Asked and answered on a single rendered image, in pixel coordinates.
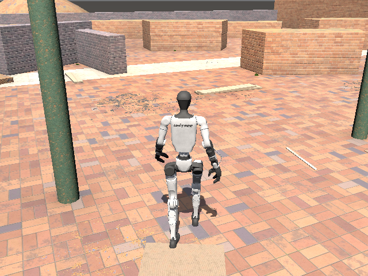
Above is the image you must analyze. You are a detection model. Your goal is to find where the left robot forearm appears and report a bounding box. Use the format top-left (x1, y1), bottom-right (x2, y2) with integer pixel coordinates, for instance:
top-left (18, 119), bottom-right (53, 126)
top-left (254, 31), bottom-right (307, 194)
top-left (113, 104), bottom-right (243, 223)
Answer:
top-left (155, 137), bottom-right (163, 155)

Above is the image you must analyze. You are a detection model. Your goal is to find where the left robot hand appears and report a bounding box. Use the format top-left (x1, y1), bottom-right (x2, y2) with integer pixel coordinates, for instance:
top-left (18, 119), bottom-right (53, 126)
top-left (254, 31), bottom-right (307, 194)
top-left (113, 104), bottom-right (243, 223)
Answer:
top-left (155, 152), bottom-right (168, 163)

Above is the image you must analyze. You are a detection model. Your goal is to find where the left robot thigh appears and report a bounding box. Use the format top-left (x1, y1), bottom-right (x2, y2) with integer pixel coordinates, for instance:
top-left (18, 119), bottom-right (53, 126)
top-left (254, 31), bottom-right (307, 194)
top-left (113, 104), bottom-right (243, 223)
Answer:
top-left (164, 162), bottom-right (179, 209)

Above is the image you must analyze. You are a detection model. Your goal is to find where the right robot foot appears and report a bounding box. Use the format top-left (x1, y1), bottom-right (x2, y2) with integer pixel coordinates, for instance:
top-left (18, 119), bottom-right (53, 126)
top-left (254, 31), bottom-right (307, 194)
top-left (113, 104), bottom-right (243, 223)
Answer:
top-left (191, 212), bottom-right (200, 226)

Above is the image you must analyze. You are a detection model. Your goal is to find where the left robot upper arm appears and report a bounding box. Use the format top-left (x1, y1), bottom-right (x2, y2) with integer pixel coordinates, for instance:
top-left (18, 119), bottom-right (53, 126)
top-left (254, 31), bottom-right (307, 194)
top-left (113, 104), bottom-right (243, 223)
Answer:
top-left (157, 116), bottom-right (172, 146)

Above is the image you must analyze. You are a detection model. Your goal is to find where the right robot hand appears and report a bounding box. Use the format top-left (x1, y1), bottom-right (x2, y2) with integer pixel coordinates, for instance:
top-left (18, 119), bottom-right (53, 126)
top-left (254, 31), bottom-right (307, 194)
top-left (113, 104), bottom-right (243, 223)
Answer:
top-left (208, 167), bottom-right (221, 183)

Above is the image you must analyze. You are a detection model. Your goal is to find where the right robot upper arm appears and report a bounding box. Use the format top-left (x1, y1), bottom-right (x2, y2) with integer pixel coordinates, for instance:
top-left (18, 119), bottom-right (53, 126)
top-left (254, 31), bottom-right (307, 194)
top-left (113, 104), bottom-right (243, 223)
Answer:
top-left (196, 116), bottom-right (211, 149)

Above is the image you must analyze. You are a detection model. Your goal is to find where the right robot forearm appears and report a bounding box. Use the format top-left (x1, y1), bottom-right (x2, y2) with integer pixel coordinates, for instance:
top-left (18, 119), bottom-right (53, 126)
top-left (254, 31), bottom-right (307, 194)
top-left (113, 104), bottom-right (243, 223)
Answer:
top-left (206, 140), bottom-right (219, 168)

